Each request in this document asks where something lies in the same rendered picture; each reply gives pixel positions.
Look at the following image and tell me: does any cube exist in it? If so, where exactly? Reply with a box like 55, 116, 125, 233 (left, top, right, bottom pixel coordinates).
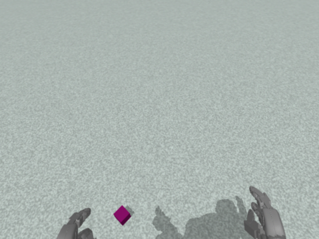
114, 206, 131, 225

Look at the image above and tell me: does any left robot hand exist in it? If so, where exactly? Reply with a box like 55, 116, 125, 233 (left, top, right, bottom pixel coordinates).
57, 208, 97, 239

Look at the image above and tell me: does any right robot hand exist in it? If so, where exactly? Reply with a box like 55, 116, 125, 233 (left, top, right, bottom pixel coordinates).
244, 186, 286, 239

